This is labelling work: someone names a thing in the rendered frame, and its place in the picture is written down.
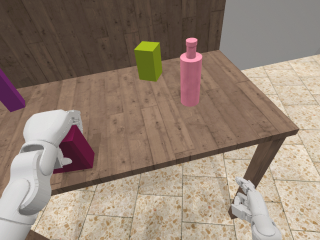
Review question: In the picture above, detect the sponge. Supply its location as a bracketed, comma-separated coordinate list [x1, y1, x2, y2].
[53, 125, 95, 174]

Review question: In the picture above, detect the left robot hand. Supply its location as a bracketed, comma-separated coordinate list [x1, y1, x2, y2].
[23, 109, 83, 169]

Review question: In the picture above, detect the table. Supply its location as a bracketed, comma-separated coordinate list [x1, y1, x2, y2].
[0, 0, 300, 240]

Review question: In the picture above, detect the left robot forearm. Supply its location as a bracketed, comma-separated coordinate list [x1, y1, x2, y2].
[0, 140, 58, 240]

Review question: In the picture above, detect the right robot hand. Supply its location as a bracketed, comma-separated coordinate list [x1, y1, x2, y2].
[231, 176, 270, 223]

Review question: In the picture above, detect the right robot forearm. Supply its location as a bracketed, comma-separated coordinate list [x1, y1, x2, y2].
[250, 215, 282, 240]

